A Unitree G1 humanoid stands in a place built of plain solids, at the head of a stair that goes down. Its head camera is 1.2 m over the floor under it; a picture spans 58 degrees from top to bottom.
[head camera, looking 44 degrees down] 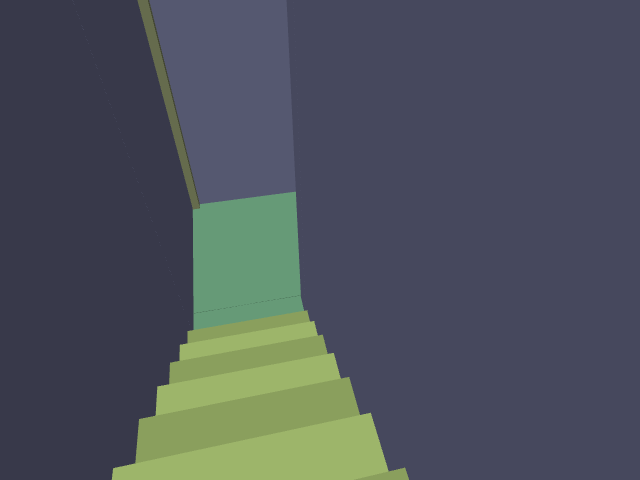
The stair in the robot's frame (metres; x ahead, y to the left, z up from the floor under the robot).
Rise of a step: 0.21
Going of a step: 0.24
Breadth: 0.82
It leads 12 degrees to the left of straight ahead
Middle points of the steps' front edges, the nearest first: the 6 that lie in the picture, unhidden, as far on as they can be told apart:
0.55 0.23 -0.20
0.79 0.28 -0.41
1.03 0.33 -0.62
1.27 0.38 -0.83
1.50 0.43 -1.03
1.74 0.49 -1.24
